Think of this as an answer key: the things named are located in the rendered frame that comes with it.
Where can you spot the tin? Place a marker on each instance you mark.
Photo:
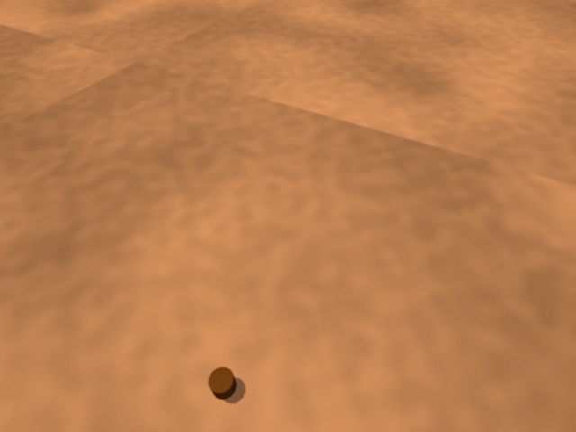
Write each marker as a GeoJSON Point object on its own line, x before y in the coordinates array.
{"type": "Point", "coordinates": [222, 383]}

